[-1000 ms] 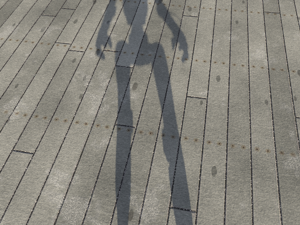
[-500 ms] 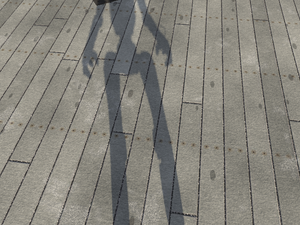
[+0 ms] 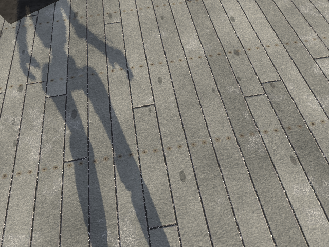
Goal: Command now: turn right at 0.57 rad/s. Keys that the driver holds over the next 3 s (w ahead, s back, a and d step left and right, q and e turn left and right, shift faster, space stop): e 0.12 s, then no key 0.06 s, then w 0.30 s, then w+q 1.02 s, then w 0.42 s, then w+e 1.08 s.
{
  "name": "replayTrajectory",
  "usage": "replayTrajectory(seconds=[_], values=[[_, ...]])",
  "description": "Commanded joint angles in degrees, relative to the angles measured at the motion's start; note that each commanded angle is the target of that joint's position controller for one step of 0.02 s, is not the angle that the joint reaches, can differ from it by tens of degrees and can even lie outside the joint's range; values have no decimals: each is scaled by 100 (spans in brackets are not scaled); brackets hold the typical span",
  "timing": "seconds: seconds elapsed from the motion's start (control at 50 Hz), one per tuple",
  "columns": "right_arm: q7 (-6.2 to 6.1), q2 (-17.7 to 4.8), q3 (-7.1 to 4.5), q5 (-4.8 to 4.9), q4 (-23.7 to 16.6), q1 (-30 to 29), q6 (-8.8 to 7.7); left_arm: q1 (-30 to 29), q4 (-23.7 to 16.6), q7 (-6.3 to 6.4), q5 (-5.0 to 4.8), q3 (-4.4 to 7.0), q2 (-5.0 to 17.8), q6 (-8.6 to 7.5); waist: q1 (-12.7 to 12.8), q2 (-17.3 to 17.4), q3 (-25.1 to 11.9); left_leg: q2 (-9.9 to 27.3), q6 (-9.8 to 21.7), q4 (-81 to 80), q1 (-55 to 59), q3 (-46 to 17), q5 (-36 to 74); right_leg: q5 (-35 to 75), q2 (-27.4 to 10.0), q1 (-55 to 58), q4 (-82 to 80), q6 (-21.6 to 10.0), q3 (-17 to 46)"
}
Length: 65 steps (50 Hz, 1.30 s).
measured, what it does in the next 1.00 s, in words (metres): walks ahead: left foot, then right foot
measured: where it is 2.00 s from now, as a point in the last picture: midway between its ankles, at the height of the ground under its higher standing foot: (171, 170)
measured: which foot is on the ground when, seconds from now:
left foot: up 0.00-0.12, down 0.14-0.54, up 0.56-1.00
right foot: down 0.00-0.14, up 0.16-0.52, down 0.54-1.00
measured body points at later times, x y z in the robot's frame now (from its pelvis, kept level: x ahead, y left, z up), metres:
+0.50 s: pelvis +0.05 +0.01 +0.00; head +0.07 +0.00 +0.45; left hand +0.27 +0.23 -0.09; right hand +0.05 -0.28 -0.12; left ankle +0.03 +0.15 -0.74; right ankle +0.05 -0.12 -0.73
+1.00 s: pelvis +0.27 -0.04 -0.03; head +0.31 -0.04 +0.42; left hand +0.23 +0.25 -0.15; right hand +0.51 -0.24 -0.11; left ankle +0.42 +0.06 -0.73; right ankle +0.06 -0.12 -0.74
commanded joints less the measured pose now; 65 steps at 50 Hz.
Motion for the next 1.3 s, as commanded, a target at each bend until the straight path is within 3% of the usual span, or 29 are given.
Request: replayTrajectory(seconds=[0.02,0.12,0.14,0.16,0.18,0.2,0.26,0.42,0.48,0.52,0.54,0.56,0.58,0.6,0.62,0.68,0.78,0.9,0.96,1.0,1.02,1.04,1.06,1.08,1.1,1.12,1.14,1.22,1.3], values=[[49,-523,-109,22,-458,-232,-181,-132,-401,-1,1,303,1079,-8,90,-997,-664,-114,51,-407,-101,19,-126,2034,-1423,703,-357,-960,1725],[172,-581,-150,38,-325,368,-319,-510,-550,36,-129,269,975,88,-267,-973,-839,-115,322,-2417,1126,163,1110,2108,-1051,503,180,-541,2025],[158,-810,-199,-27,-308,509,-315,-314,-543,54,-84,209,770,84,-205,-597,-991,516,549,-2645,1796,-266,1849,1097,-787,95,600,-235,1701],[117,-1139,-214,-119,-437,270,-264,231,-471,27,64,107,414,60,233,891,-1073,1669,1119,-2581,2320,-1454,3423,-1423,48,-641,1757,126,734],[160,-1110,-194,-292,-421,363,-260,143,-547,59,2,240,826,19,99,1379,-807,2320,2111,-2643,2000,-2439,3793,-2809,415,-1497,2888,416,252],[171,-871,-121,-196,-461,322,-286,306,-409,80,28,343,1166,6,97,788,-784,2294,2245,-2751,1933,-2225,2666,-2420,36,-1650,3683,555,240],[106,-558,12,44,-340,349,-295,87,-295,33,32,246,768,33,-86,755,-366,1435,1726,-3185,2037,-1527,-632,-1230,-210,-2227,3728,745,39],[88,-938,-30,50,-161,1009,-364,-593,-437,-165,-15,-22,268,-433,-511,854,-146,1334,1799,-3564,1759,-813,-84,-803,-562,-1253,1290,621,-1009],[172,-1018,-33,142,-140,1072,-333,-250,-303,-219,-77,11,386,-517,-278,775,-133,1393,1799,-3401,1201,-718,-100,-191,-430,-229,303,400,-1208],[213,-744,81,138,-117,1114,-323,444,-45,-174,-94,91,473,-526,132,538,-275,1192,1572,-2886,459,-659,34,175,-367,1155,-305,246,-1189],[248,-380,206,74,-170,988,-363,1080,68,-107,-98,157,624,-525,476,318,-568,861,1261,-2074,-139,-382,-50,31,-847,2123,-423,113,-641],[266,145,365,24,-474,827,-458,1661,100,-54,31,307,1261,-525,661,-1124,-1005,117,800,-77,-1349,430,-615,-1031,-2215,3036,-870,-441,1264],[201,-332,227,162,-593,705,-541,1828,183,-118,110,361,1336,-570,730,-1241,-769,60,756,1201,-1971,126,-1297,-1867,-2881,2461,-1398,-1029,2526],[197,-660,107,255,-526,834,-549,1495,150,-153,102,219,888,-650,515,-964,-286,306,866,1760,-2245,-239,-885,-2233,-2708,2150,-1491,-980,2191],[222,-660,86,266,-430,928,-521,1188,108,-170,78,135,591,-708,340,-1034,-35,418,914,1875,-2323,-241,-378,-1967,-2402,1974,-1577,-783,1612],[281,-447,82,155,-317,891,-440,795,111,-172,114,73,337,-759,147,-856,179,594,816,1787,-2126,-153,721,67,-1888,1517,-1765,-453,164],[345,-161,163,106,-525,556,-381,805,232,-132,129,108,394,-804,139,-541,216,541,520,888,-2023,43,1775,1620,-1715,1216,-1945,-489,-1008],[597,68,315,90,-1092,-581,-446,1235,548,-45,32,151,659,-700,432,-334,481,418,795,-798,-1592,857,2285,2626,-1854,1492,-1839,-334,-1759],[682,-169,217,103,-1237,-496,-433,1215,577,25,25,204,898,-559,128,-604,21,12,1140,-947,-1059,1234,1644,5309,-1968,2096,-933,-210,-1992],[650,-541,28,122,-1100,399,-363,1136,519,91,42,245,1058,-449,-437,-795,-658,-336,1438,-903,105,1362,1199,6655,-1975,2136,486,-147,-2044],[566,-826,-134,128,-920,1272,-332,1002,453,105,8,237,1058,-436,-949,-633,-1101,-434,1677,-1284,1526,1203,1512,6258,-1824,1447,1703,-31,-2120],[423,-1145,-241,115,-754,1980,-233,1141,325,90,106,132,783,-507,-1120,110,-1591,366,1965,-1338,3327,-82,1439,3076,-1447,-84,3453,134,-2021],[380,-1584,-290,96,-967,1632,-282,1709,39,-43,147,-106,79,-685,-398,1397,-2347,1972,3290,-1916,5098,-3629,641,-1938,-140,-2461,5740,485,-1292],[374,-1103,-183,51,-989,1754,-321,1059,-67,-158,-21,19,719,-914,-881,557,-2642,2030,3199,-2636,4960,-4061,-23,-1762,-342,-2994,6015,385,-153],[366,-887,-117,20,-940,1539,-374,512,-307,-198,-216,32,792,-995,-784,242,-1660,1799,2850,-2801,4139,-3151,83,-1261,-608,-3201,5619,285,-210],[384,-783,-82,41,-940,1173,-421,412,-346,-166,-140,-5,664,-1025,-420,-361,-945,1514,2638,-2902,3096,-2504,737,-918,-843,-3040,4994,292,-310],[377,-614,-36,33,-996,851,-453,453,-281,-123,10,26,669,-987,-201,-394,-714,1265,2507,-2943,2454,-2023,1370,-731,-1027,-2722,4492,355,-337],[287,-651,-35,11,-950,648,-493,668,-260,-105,194,5,525,-746,120,-34,-400,919,2518,-3265,994,-1243,2590,-346,-1157,-2058,3662,760,-577],[172,-827,-80,72,-771,904,-420,-310,-542,-96,199,-129,220,-746,-240,151,-260,408,2107,-3103,491,-684,2146,1194,-887,-1743,1808,916,-757]])
Next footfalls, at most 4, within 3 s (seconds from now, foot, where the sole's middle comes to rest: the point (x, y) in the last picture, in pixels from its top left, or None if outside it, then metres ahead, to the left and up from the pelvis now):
0.14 left None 0.07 0.14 -0.78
0.54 right None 0.10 -0.13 -0.78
1.04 left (173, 244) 0.45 0.06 -0.78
1.50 right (206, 174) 0.76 -0.09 -0.78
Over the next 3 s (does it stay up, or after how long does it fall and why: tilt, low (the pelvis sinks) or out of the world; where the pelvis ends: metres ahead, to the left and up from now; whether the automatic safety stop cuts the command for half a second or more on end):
stays up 1.31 0.25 -0.02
